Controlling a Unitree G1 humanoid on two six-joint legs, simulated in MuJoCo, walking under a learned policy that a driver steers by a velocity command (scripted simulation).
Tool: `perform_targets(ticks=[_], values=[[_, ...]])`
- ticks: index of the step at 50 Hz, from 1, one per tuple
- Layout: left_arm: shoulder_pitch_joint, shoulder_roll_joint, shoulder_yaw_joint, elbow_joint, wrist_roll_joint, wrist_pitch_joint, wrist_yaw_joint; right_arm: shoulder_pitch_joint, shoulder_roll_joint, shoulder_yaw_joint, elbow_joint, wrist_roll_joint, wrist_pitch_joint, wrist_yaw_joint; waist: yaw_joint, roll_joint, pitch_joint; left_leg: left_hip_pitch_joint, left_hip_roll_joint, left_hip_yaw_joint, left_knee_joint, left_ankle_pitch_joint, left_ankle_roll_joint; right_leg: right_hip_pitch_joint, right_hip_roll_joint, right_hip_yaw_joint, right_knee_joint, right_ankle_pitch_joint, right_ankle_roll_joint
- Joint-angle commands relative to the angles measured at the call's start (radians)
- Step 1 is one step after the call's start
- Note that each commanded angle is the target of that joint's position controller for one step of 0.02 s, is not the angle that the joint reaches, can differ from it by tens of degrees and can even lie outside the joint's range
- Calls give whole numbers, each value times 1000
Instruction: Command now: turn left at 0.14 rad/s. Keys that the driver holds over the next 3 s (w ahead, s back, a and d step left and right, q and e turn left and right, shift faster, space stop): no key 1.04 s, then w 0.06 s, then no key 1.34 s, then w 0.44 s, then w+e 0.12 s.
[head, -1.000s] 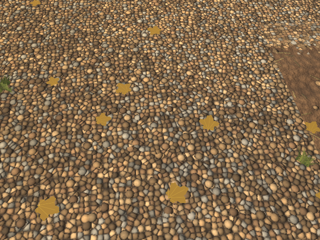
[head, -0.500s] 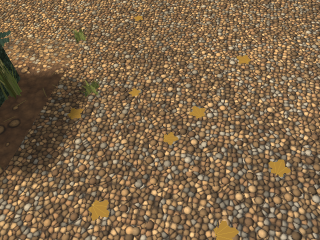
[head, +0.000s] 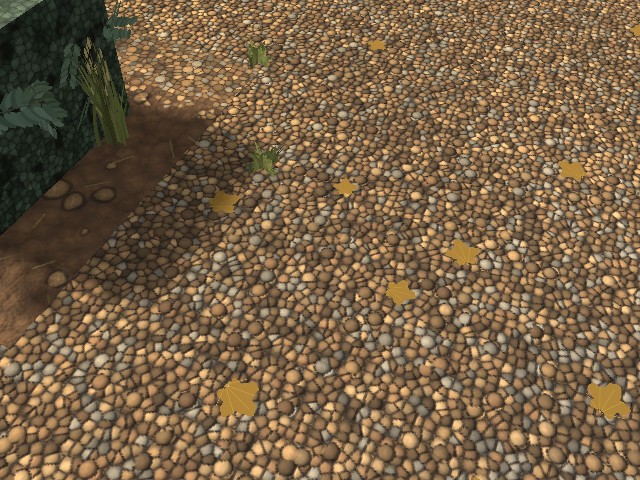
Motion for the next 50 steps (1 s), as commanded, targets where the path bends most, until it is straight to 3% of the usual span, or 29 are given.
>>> perform_targets(ticks=[1, 3, 4, 5, 6, 7, 8, 9, 12, 20, 36, 50], values=[[-36, 70, 7, -66, -3, -15, -2, -14, -158, -41, -34, -1, -9, 0, -31, 181, -91, 77, 254, -220, -109, 287, 184, 62, -2, 2, -144, -5, -7], [0, 60, 3, -47, -1, -20, -5, -38, -138, -30, -17, 8, -9, 4, -1, 162, -77, 42, 235, -228, -95, 221, 161, 148, 7, -8, -311, 100, -24], [22, 53, -2, -36, 9, -25, -8, -30, -121, -23, -1, 14, -12, 6, 19, 135, -71, 10, 213, -217, -91, 178, 125, 228, 6, -4, -446, 251, -40], [33, 83, 0, -33, 24, -31, -7, 6, -103, -17, 14, 4, -21, 8, 8, 87, -89, -24, 178, -202, -77, 114, 74, 312, -40, 55, -458, 400, -59], [32, 146, 11, -38, 23, -31, -4, 45, -111, -20, 24, -12, -30, 15, -38, -13, -94, -51, 112, -146, -45, 25, 32, 337, -96, 88, -411, 514, -90], [4, 135, 14, -18, 10, -34, -10, 43, -100, -20, 29, -11, -30, 13, -52, -100, -87, 12, 61, -79, -56, -17, -6, 225, -81, 82, -408, 325, -126], [-20, 85, 1, -30, 10, -40, -17, -9, -126, -23, 34, -12, -26, 10, -19, -63, -60, 44, 58, -75, -32, -7, -22, 175, -57, 73, -432, 235, -125], [-24, 68, -5, -22, 18, -47, -18, -30, -122, -26, 33, -6, -20, 5, -15, -54, -59, 54, 60, -72, -19, 14, -18, 159, -51, 67, -441, 212, -110], [-7, 63, -12, -1, 16, -64, -15, -17, -108, -27, 53, -3, -3, -4, -10, -28, -49, 50, 70, -85, -23, 71, -4, 169, -33, 47, -431, 233, -89], [7, 59, -21, 49, 11, -60, -1, 15, -98, -32, 138, 3, -7, -12, -2, 39, -35, 51, 70, -79, -33, 109, -21, 187, -15, 35, -427, 230, -93], [24, 44, -32, 170, 8, -53, 3, 36, -103, -29, 300, 10, -11, -27, -6, 36, -20, 78, 69, -62, -46, 145, -29, 196, 12, 16, -448, 248, -96], [64, 34, -42, 238, 6, -49, 10, 47, -90, -17, 389, 12, -13, -29, -7, 40, -7, 67, 63, -45, -56, 128, -33, 190, 23, 10, -456, 237, -100]])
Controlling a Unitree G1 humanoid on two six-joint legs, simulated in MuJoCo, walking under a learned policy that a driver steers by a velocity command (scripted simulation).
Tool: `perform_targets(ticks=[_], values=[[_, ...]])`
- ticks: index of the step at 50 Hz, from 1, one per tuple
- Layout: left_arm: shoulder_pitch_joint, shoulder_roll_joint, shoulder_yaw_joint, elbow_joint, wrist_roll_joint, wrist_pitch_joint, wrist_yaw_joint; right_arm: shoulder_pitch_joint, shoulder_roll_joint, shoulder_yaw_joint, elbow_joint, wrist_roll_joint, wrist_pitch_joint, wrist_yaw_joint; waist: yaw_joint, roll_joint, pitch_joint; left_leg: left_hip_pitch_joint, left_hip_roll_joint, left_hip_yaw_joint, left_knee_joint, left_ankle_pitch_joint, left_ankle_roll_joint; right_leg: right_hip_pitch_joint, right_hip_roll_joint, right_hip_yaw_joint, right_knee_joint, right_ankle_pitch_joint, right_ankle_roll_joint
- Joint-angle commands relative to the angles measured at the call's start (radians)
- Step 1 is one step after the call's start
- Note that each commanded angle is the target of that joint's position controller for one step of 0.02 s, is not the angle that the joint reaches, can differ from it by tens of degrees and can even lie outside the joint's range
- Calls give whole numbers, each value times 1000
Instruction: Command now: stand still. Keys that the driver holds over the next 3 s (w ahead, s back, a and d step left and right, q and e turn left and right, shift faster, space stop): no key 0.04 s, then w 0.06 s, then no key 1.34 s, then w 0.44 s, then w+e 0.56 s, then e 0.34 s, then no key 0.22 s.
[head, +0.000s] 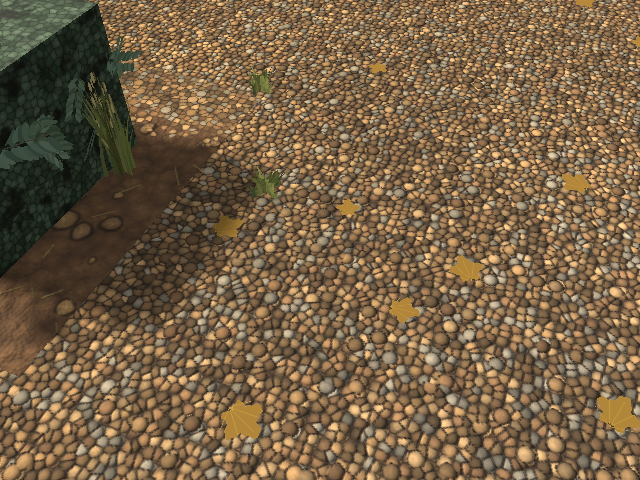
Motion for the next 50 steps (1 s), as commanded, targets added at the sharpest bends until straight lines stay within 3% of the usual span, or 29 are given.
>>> perform_targets(ticks=[1, 2, 4, 5, 6, 7, 9, 11, 15, 24, 50], values=[[26, 106, 17, -20, 0, -7, 4, 13, -105, -15, -16, 0, -8, -3, -1, 1, -11, 13, 32, -27, -72, 150, 20, -43, -27, 26, -87, 115, -12], [29, 105, 16, -17, -1, -7, 4, 15, -104, -14, -12, 0, -8, -3, -1, 2, -10, 12, 31, -26, -72, 148, 20, -43, -27, 26, -87, 114, -13], [54, 107, 19, -1, -8, -2, 9, 39, -101, -14, 5, 7, -6, -6, -2, -5, -18, -6, -1, 4, -55, -126, 32, -54, -4, 12, -84, -151, -30], [50, 122, 24, -6, -13, -1, 12, 41, -111, -18, 3, 12, -7, -7, -3, -15, 17, -58, -11, 10, -37, -300, 46, -91, -8, 30, -84, -319, -51], [33, 116, 22, -17, -13, -3, 15, 17, -101, -13, -8, 9, -13, -8, -1, -20, 79, -115, -8, 2, -34, -317, 52, -134, -26, 58, -101, -355, -66], [27, 108, 19, -22, -10, -10, 16, 7, -80, -7, -13, 4, -22, -8, -1, -29, 103, -130, -7, 2, -27, -247, 52, -149, -41, 80, -110, -311, -74], [38, 92, 13, -15, -1, -25, 12, 33, -60, 3, -5, -8, -37, -1, -10, -38, 83, -86, 0, -1, -18, -20, 40, -149, -44, 78, -89, -108, -64], [76, 76, 9, -3, 0, -31, 4, 54, -80, 3, 10, -3, -42, 7, 1, 24, 16, -29, 17, -21, -10, 191, 38, -87, -3, 16, -20, 108, -25], [99, 80, 3, 8, -8, -20, 0, 69, -87, 8, 20, 8, -37, 11, 2, 7, -50, 28, 28, -24, 4, 353, 39, -16, -9, 15, -1, 278, -14], [103, 69, 2, 24, -8, 1, 5, 73, -76, 9, 33, 7, -16, 3, 0, 2, -26, 43, 26, -19, -28, 334, 30, -2, -14, 17, -36, 274, -9], [138, 41, 9, 57, -5, -1, 13, 106, -55, 9, 40, 3, -13, -8, -1, -1, 24, -17, 20, -8, -66, 123, 21, -53, -11, 20, -74, 105, -12]])
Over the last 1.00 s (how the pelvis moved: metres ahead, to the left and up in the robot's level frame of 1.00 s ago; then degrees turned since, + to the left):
0.00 -0.03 0.00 0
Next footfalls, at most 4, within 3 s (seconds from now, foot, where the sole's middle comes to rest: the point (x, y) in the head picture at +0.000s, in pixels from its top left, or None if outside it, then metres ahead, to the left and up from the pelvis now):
2.16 right None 0.44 -0.11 -0.78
2.64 left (335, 380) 0.74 0.00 -0.78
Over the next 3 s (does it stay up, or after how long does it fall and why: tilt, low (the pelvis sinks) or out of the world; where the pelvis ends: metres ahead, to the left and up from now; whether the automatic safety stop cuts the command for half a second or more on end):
stays up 0.59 -0.06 0.00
